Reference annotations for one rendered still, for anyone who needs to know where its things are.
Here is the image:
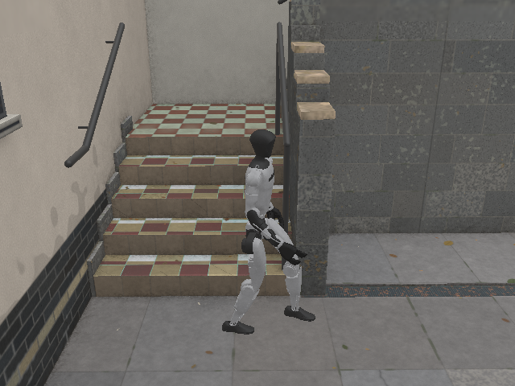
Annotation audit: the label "left robot foot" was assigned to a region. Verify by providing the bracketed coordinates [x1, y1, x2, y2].
[284, 306, 315, 322]

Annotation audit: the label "right robot upper arm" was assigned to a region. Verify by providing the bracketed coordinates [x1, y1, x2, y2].
[245, 170, 262, 219]

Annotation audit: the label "robot right hand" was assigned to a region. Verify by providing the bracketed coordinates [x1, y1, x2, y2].
[278, 242, 307, 265]

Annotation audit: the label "humanoid robot head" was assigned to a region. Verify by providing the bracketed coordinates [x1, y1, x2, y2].
[249, 129, 276, 170]

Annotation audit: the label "robot left hand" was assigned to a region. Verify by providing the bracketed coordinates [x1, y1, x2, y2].
[266, 207, 284, 228]

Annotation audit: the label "robot right forearm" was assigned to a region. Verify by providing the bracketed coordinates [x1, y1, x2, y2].
[247, 210, 284, 249]

